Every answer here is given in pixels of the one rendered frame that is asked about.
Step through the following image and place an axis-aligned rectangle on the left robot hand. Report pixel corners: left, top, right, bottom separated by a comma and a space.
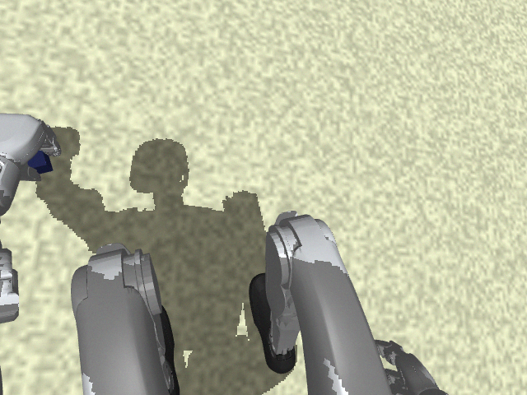
0, 114, 61, 181

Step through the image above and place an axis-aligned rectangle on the right robot hand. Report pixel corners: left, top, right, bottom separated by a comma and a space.
375, 340, 439, 395

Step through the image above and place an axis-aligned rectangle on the small box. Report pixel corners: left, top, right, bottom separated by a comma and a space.
27, 151, 53, 174

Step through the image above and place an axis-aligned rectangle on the right robot foot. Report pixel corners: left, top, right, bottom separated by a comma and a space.
249, 273, 296, 374

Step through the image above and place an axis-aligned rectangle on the left robot foot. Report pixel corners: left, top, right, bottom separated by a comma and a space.
160, 306, 180, 395

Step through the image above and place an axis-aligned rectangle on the left robot arm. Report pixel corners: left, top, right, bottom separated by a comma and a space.
0, 156, 21, 395

